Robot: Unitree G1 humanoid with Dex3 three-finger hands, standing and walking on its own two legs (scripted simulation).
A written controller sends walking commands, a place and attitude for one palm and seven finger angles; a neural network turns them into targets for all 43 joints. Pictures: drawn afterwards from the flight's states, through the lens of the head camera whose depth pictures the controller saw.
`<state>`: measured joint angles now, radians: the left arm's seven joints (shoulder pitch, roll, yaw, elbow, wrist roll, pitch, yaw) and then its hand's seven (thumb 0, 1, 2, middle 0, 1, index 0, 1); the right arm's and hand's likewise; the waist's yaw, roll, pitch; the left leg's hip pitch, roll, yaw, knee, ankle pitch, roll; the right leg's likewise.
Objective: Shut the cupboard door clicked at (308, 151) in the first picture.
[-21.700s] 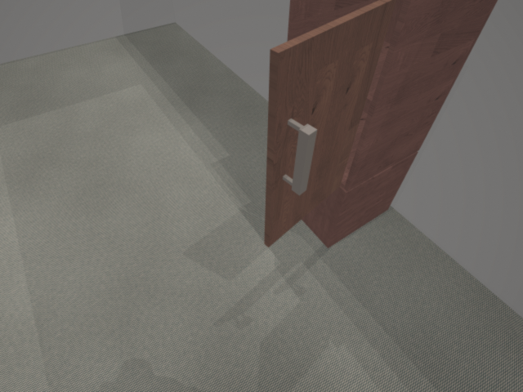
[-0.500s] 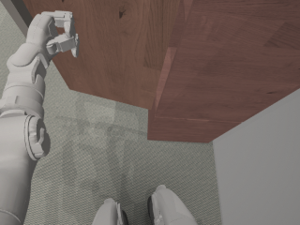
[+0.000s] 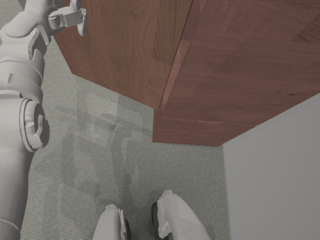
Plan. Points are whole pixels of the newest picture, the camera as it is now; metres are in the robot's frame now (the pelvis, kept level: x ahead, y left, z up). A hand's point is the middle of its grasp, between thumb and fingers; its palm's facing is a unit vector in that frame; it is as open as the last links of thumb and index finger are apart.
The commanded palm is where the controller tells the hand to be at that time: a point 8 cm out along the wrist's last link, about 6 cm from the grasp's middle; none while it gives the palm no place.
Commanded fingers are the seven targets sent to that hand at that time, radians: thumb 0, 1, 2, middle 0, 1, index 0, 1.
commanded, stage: pull the fist back off the door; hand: left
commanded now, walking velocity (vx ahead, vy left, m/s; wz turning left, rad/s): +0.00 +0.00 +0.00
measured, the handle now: out of the picture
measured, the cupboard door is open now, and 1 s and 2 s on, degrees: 70 65 65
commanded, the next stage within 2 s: draw the hand back to the body in 0.92 s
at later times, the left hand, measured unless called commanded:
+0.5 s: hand (95, 15) +0.57 +0.05 +0.12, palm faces +0.01 -1.00 -0.02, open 3.1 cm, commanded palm +0.53 +0.10 +0.11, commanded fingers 0.00 0.90 0.90 -1.30 -1.50 -1.30 -1.50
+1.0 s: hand (93, 49) +0.50 +0.06 +0.11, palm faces -0.02 -1.00 -0.03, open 3.1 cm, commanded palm +0.48 +0.11 +0.11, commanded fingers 0.00 0.90 0.90 -1.30 -1.50 -1.30 -1.50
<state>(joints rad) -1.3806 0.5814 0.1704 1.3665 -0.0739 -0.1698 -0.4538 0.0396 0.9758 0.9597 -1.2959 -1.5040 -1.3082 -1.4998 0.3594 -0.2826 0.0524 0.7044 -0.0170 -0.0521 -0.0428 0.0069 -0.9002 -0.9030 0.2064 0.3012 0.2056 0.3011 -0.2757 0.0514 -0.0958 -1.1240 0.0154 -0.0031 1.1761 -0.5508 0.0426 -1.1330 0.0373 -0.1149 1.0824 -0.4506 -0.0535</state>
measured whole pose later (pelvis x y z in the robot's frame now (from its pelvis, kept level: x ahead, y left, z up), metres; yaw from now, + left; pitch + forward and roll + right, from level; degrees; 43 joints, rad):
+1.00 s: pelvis +0.00 -0.01 +0.03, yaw +1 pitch +20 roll -1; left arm -0.94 0.20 0.17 1.18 -0.04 -0.45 0.09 0.01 0.90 0.90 -1.30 -1.50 -1.30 -1.50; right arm 0.32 -0.26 -0.01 0.64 -0.02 0.02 0.05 0.01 -0.90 -0.90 0.20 0.30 0.20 0.30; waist -0.16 0.04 -0.12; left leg -0.87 -0.01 0.03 1.00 -0.48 0.03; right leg -0.91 0.02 -0.08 0.96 -0.41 -0.05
